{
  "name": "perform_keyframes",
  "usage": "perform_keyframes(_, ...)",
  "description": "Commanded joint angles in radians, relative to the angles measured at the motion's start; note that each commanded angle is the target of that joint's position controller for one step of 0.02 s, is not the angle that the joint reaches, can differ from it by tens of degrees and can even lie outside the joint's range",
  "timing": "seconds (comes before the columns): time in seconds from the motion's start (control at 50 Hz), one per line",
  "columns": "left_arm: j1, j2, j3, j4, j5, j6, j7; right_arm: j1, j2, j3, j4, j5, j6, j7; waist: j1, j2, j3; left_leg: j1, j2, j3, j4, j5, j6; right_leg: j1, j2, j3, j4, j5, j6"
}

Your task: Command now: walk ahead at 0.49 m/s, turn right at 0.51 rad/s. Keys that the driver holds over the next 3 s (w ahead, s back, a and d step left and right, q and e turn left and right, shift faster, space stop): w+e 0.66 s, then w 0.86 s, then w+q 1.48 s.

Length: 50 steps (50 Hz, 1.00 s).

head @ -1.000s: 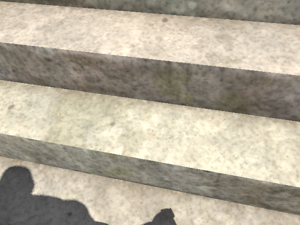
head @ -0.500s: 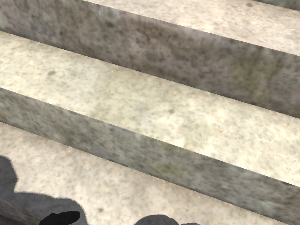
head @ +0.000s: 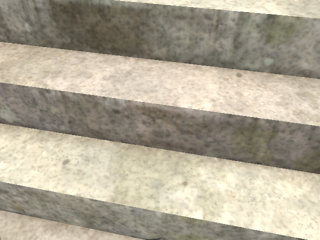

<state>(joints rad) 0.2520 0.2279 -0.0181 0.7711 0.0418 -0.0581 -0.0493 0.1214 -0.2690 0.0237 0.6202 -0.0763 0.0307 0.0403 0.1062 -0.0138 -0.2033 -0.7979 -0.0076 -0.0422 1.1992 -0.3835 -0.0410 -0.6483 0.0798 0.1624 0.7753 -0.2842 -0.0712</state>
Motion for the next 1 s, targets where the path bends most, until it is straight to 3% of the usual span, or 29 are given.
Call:
perform_keyframes(0.02,-0.174,0.132,0.046,-0.144,-0.011,-0.023,-0.014,0.203,-0.043,-0.056,0.051,-0.001,-0.018,0.007,-0.155,-0.060,0.049,0.528,-0.018,0.072,-0.498,-0.040,-0.026,-0.119,-0.112,0.223,-0.169,-0.413,-0.149)
perform_keyframes(0.04,-0.104,0.063,0.043,-0.129,-0.028,-0.007,-0.025,0.287,-0.048,-0.064,0.135,-0.013,-0.029,0.013,-0.138,0.005,0.098,0.590,0.031,-0.047,-0.579,-0.094,0.045,-0.231,-0.034,0.174,0.114,-0.256,-0.126)
perform_keyframes(0.06,-0.048,-0.021,0.023,-0.110,-0.010,0.011,-0.037,0.364,-0.082,-0.074,0.160,-0.040,-0.040,0.030,-0.141,0.046,0.124,0.666,0.147,-0.310,-0.577,-0.082,0.200,-0.440,0.079,0.145,0.491,-0.031,-0.079)
perform_keyframes(0.08,0.137,-0.060,0.020,-0.095,0.020,0.009,-0.062,0.280,-0.248,-0.102,0.071,-0.064,-0.070,0.014,-0.065,0.282,0.092,0.712,0.425,-0.988,-0.849,-0.097,0.452,-0.694,0.126,0.287,0.894,0.015,-0.011)
perform_keyframes(0.1,0.153,-0.003,0.020,-0.029,0.004,-0.007,-0.072,0.145,-0.199,-0.099,0.072,-0.041,-0.090,0.025,-0.036,0.229,0.189,0.689,0.449,-1.031,-0.924,-0.289,0.439,-0.870,0.089,0.311,1.244,0.172,-0.011)
perform_keyframes(0.12,0.082,0.053,0.033,-0.008,-0.014,-0.010,-0.064,0.064,-0.129,-0.072,0.095,0.003,-0.088,0.044,-0.035,0.120,0.215,0.580,0.383,-0.829,-0.886,-0.307,0.359,-0.888,0.076,0.230,1.472,0.269,-0.017)
perform_keyframes(0.16,-0.034,0.058,0.024,-0.009,-0.032,-0.009,-0.029,0.085,-0.007,-0.023,0.148,0.007,-0.086,0.034,-0.058,-0.057,0.110,0.471,0.256,-0.508,-0.813,-0.186,0.224,-0.751,0.047,0.184,1.374,0.452,-0.063)
perform_keyframes(0.22,-0.078,0.026,0.007,0.049,-0.039,-0.009,-0.047,0.237,0.021,-0.014,0.245,0.007,-0.099,-0.001,-0.101,0.027,0.138,0.522,0.184,-0.278,-0.817,-0.071,0.195,-0.742,-0.011,0.086,1.253,0.437,-0.077)
perform_keyframes(0.26,-0.135,0.043,0.005,0.080,-0.031,-0.010,-0.057,0.383,0.013,-0.008,0.314,-0.007,-0.111,0.003,-0.159,0.127,0.147,0.617,0.202,-0.275,-0.842,-0.027,0.257,-0.812,0.002,0.022,1.346,0.371,-0.080)
perform_keyframes(0.38,-0.238,-0.032,-0.035,0.073,-0.022,-0.002,-0.046,0.501,0.086,0.037,0.479,-0.072,-0.117,0.023,-0.165,0.092,0.266,0.855,0.316,-0.219,-0.909,0.071,0.327,-1.185,-0.026,0.058,1.552,0.295,-0.201)
perform_keyframes(0.46,-0.364,-0.036,-0.043,0.002,-0.031,0.027,-0.068,0.483,0.127,0.064,0.523,-0.105,-0.125,0.031,-0.152,0.030,0.283,0.724,0.295,0.001,-1.029,0.123,0.296,-1.137,-0.110,-0.102,1.424,0.344,-0.241)
perform_keyframes(0.5,-0.481,-0.051,-0.050,-0.068,-0.048,0.065,-0.061,0.564,0.158,0.079,0.554,-0.116,-0.123,0.033,-0.182,0.095,0.258,0.641,0.297,0.044,-1.114,0.212,0.289,-1.021,-0.164,-0.195,1.306,0.397,-0.218)
perform_keyframes(0.54,-0.631,-0.108,-0.076,-0.140,-0.037,0.126,-0.062,0.645,0.166,0.090,0.617,-0.083,-0.126,0.058,-0.185,0.142,0.280,0.600,0.344,0.107,-1.241,0.359,0.295,-0.860,-0.217,-0.278,1.182,0.255,-0.205)
perform_keyframes(0.56,-0.612,-0.123,-0.086,-0.147,-0.030,0.161,-0.074,0.620,0.141,0.090,0.619,-0.058,-0.123,0.071,-0.152,0.131,0.268,0.576,0.327,0.164,-1.237,0.493,0.308,-0.757,-0.194,-0.328,1.090,0.233,-0.208)
perform_keyframes(0.58,-0.555,-0.095,-0.070,-0.147,-0.028,0.172,-0.091,0.420,0.066,0.078,0.556,-0.019,-0.144,0.092,-0.033,0.172,0.240,0.401,0.313,0.247,-1.187,1.134,0.334,-0.437,-0.141,-0.408,0.942,0.191,-0.188)
perform_keyframes(0.6,-0.497,-0.072,-0.058,-0.137,-0.021,0.179,-0.103,0.441,-0.017,0.068,0.561,0.008,-0.167,0.095,-0.004,0.237,0.143,0.467,0.352,0.242,-1.078,1.633,0.357,-0.284,-0.073,-0.427,0.896,0.086,-0.136)
perform_keyframes(0.64,-0.390,0.004,-0.018,-0.130,-0.027,0.173,-0.096,0.426,-0.132,0.020,0.571,0.036,-0.176,0.095,0.051,0.300,0.079,0.753,0.357,0.233,-0.908,1.988,0.350,-0.157,0.052,-0.462,0.488,-0.101,-0.091)
perform_keyframes(0.66,-0.280,0.037,0.003,-0.095,-0.033,0.152,-0.078,0.415,-0.185,-0.007,0.569,0.024,-0.167,0.098,0.064,0.316,0.049,0.820,0.331,0.230,-0.777,2.073,0.337,-0.008,0.080,-0.454,0.257,-0.066,-0.095)
perform_keyframes(0.68,-0.012,0.121,0.036,0.028,-0.023,0.156,-0.052,0.467,-0.155,-0.018,0.571,-0.047,-0.151,0.120,0.073,0.188,-0.126,0.555,0.274,0.156,-0.462,1.883,0.292,0.430,0.035,-0.191,0.186,0.214,-0.165)
perform_keyframes(0.7,0.254,0.181,0.043,0.142,0.001,0.139,-0.036,0.453,-0.025,-0.001,0.515,-0.094,-0.128,0.149,0.083,-0.047,-0.290,0.112,0.074,0.026,-0.128,0.815,0.216,0.848,-0.162,0.351,-0.115,0.238,-0.328)
perform_keyframes(0.72,0.438,0.219,0.085,0.171,0.047,0.116,-0.028,0.373,-0.028,-0.037,0.504,0.004,-0.113,0.157,0.146,-0.112,-0.215,-0.015,-0.064,-0.221,0.392,0.522,0.193,0.711,-0.320,0.703,-0.385,-0.067,-0.302)
perform_keyframes(0.74,0.410,0.151,0.074,0.255,0.048,0.072,-0.008,0.242,0.057,-0.042,0.484,0.045,-0.122,0.129,0.114,-0.063,0.062,-0.222,-0.074,-0.317,0.661,0.584,0.223,0.509,-0.265,0.629,-0.369,-0.351,-0.188)
perform_keyframes(0.78,0.173,0.015,0.038,0.290,0.001,0.041,-0.039,0.148,0.087,-0.034,0.453,0.020,-0.125,0.088,-0.032,0.022,0.121,-0.333,-0.063,-0.289,0.932,0.563,0.263,0.296,-0.238,0.520,-0.317,-0.290,-0.252)
perform_keyframes(0.8,0.057,-0.057,0.013,0.300,0.006,0.040,-0.050,0.107,0.104,-0.027,0.410,0.021,-0.122,0.074,-0.108,0.084,0.149,-0.373,-0.052,-0.296,1.010,0.544,0.310,0.181,-0.223,0.424,-0.327,-0.288,-0.200)
perform_keyframes(0.82,-0.013,-0.103,-0.009,0.322,0.045,0.037,-0.063,0.127,0.108,-0.018,0.396,0.033,-0.108,0.062,-0.173,0.120,0.153,-0.390,-0.030,-0.281,0.988,0.574,0.332,0.096,-0.209,0.282,-0.346,-0.174,-0.151)
perform_keyframes(0.88,-0.086,-0.093,-0.011,0.324,0.033,0.005,-0.051,0.130,0.126,0.003,0.377,0.043,-0.088,0.060,-0.251,0.005,0.179,-0.509,-0.014,-0.130,1.243,0.327,0.324,0.024,-0.188,0.101,-0.442,-0.099,-0.124)
perform_keyframes(0.94,0.037,-0.042,-0.019,0.340,0.088,-0.026,-0.042,-0.020,0.108,0.014,0.298,0.055,-0.095,0.051,-0.230,0.027,0.168,-0.519,0.005,-0.057,1.197,0.430,0.344,-0.023,-0.136,0.001,-0.439,-0.143,-0.029)
perform_keyframes(0.96,0.087,-0.011,-0.017,0.328,0.106,-0.029,-0.050,-0.105,0.039,0.003,0.254,0.061,-0.083,0.047,-0.203,0.049,0.125,-0.407,0.026,-0.007,0.994,0.517,0.292,-0.072,-0.121,-0.044,-0.448,-0.108,-0.008)
perform_keyframes(1.0,0.257,0.010,-0.015,0.341,0.076,-0.030,-0.046,-0.198,0.025,0.003,0.239,0.059,-0.063,0.027,-0.122,-0.094,0.109,-0.465,0.039,0.058,0.942,0.456,0.207,0.075,-0.140,0.001,-0.476,0.045,-0.082)
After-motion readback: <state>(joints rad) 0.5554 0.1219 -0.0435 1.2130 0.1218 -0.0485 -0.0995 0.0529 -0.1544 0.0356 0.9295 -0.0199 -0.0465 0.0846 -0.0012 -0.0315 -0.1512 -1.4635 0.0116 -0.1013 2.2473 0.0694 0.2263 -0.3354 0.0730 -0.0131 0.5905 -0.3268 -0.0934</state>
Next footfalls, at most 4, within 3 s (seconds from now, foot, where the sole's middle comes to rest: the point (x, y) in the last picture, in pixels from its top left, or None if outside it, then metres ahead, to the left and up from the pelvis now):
0.06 left None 0.06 0.12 -0.74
0.66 right None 0.31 -0.18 -0.54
1.12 left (216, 199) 0.54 -0.08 -0.33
1.74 right None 0.75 -0.50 -0.13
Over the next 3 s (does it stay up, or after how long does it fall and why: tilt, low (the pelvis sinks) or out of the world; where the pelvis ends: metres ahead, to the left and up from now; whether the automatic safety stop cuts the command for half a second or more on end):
stays up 1.19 -0.46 1.04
